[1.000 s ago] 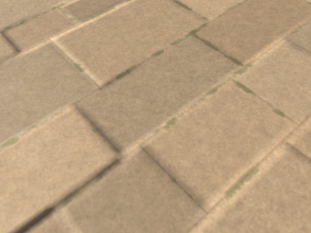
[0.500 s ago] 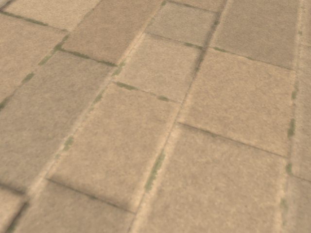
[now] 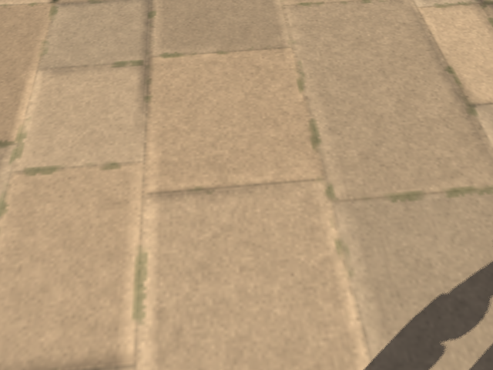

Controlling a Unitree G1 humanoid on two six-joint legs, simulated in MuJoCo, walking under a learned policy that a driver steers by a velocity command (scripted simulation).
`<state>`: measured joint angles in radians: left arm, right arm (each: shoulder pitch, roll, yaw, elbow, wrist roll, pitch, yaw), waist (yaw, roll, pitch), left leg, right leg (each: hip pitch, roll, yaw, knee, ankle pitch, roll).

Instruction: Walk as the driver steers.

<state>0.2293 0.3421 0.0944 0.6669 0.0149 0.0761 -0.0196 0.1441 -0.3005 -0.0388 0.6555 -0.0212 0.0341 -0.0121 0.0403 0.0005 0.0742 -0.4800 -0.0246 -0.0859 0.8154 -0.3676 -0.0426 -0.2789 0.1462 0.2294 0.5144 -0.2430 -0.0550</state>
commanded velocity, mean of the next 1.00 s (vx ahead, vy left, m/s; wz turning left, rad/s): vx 0.11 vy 0.00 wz -1.00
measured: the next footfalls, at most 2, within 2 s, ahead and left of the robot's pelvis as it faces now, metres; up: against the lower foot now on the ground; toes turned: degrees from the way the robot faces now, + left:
left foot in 0.10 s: +0.09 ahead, +0.11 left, +0.00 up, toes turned -12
right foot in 0.54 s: -0.01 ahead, -0.11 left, +0.00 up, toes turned -35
